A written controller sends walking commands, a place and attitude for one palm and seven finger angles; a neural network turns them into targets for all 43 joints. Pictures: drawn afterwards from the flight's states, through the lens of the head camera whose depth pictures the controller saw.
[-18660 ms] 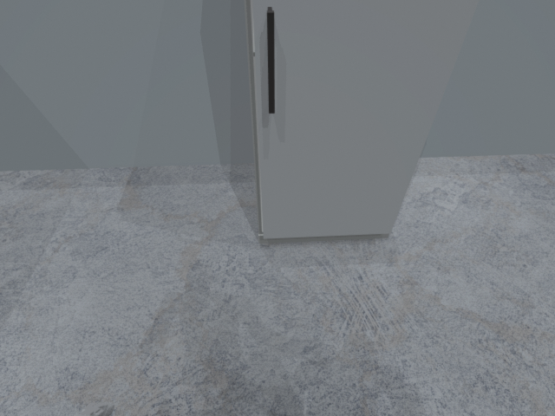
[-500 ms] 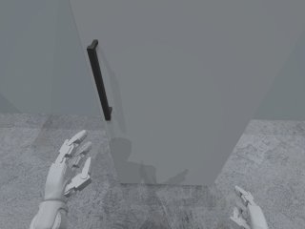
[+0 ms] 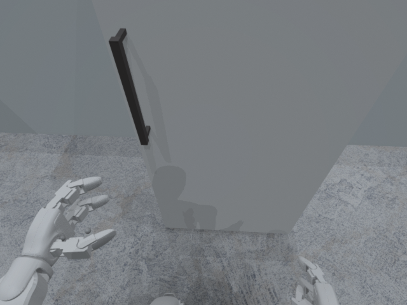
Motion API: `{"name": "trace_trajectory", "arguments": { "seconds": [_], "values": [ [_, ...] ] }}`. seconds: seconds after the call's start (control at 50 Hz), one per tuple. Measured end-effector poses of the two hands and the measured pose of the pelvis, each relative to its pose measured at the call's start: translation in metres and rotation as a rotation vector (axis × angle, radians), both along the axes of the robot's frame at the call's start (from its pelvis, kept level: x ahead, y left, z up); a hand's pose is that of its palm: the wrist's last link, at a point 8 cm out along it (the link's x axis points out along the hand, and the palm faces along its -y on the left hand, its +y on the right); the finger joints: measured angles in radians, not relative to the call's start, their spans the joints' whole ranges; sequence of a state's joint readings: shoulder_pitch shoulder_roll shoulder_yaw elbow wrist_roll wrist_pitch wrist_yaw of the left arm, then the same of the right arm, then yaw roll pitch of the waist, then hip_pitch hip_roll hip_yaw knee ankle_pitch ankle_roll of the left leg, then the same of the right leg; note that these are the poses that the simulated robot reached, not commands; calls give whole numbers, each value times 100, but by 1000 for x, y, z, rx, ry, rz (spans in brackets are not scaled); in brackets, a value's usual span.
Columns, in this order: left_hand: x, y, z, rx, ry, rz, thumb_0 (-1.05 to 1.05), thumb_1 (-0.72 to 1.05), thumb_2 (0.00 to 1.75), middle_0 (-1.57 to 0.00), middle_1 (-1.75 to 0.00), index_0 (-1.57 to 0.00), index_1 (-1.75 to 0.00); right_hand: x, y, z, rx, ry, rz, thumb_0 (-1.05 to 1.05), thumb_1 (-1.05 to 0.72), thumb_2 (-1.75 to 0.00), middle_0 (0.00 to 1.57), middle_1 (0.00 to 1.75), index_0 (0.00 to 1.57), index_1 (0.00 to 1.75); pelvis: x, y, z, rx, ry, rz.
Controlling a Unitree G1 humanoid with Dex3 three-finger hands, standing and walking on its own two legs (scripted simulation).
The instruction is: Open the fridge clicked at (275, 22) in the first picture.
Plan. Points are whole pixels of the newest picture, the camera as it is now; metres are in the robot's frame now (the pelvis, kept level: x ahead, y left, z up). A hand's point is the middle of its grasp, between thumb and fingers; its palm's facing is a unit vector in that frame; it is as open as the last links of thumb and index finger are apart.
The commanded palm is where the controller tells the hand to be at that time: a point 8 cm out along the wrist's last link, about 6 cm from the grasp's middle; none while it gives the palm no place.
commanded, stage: raise the hand to about handle height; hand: left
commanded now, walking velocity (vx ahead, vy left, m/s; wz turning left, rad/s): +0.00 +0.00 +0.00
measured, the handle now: (135, 95) +0.50 +0.17 +0.15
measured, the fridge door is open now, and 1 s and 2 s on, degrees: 0 0 0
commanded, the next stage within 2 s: move the hooked fingers beside the handle in 1.30 s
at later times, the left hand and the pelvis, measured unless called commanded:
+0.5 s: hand (26, 192) +0.26 +0.29 +0.15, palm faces +0.05 -1.00 -0.07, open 13.6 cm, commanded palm +0.23 +0.33 +0.14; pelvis +0.02 +0.03 +0.03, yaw +1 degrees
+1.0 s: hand (20, 172) +0.28 +0.30 +0.17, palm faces +0.01 -1.00 -0.06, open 14.0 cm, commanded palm +0.25 +0.34 +0.18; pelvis +0.01 +0.02 +0.04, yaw +0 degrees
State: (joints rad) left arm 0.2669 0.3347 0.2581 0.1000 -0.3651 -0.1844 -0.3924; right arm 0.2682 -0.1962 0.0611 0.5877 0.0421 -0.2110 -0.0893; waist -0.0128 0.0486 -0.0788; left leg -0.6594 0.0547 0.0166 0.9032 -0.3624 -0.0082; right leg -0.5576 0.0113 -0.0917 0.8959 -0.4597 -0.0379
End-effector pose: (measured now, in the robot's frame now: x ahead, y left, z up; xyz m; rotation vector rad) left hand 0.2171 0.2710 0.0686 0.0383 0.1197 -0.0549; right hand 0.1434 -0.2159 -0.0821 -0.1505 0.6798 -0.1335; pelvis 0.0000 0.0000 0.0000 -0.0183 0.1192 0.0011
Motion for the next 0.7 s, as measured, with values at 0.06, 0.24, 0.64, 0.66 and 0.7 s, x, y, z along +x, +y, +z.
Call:
{"name": "trace_trajectory", "arguments": {
  "seconds": [0.06,0.24,0.64,0.66,0.7],
  "values": [
    [-2,20,20,8,-87,119,1,10,56,-27,-82,-26,-81,-13,-10,5,-30,36,-32,2,-90,-90,20,30,20,30,8,4,6,2,-3,-9],
    [0,30,25,30,-95,24,0,-12,47,-27,-95,-27,-95,1,-25,24,-129,10,-17,2,-90,-90,20,30,20,30,13,21,13,-10,-16,5],
    [23,78,80,36,-108,76,-1,-48,31,-30,-118,-30,-118,54,38,61,-53,-161,111,1,-90,-90,20,30,20,30,11,34,31,-13,-102,18],
    [24,80,85,40,-126,83,-1,-48,31,-30,-119,-30,-118,52,38,61,-54,-154,113,1,-90,-90,20,30,20,30,11,33,32,-12,-106,18],
    [25,84,96,46,-172,98,-1,-49,31,-31,-119,-30,-119,48,38,60,-57,-138,116,1,-90,-90,20,30,20,30,11,32,34,-12,-114,19]
  ]
}}
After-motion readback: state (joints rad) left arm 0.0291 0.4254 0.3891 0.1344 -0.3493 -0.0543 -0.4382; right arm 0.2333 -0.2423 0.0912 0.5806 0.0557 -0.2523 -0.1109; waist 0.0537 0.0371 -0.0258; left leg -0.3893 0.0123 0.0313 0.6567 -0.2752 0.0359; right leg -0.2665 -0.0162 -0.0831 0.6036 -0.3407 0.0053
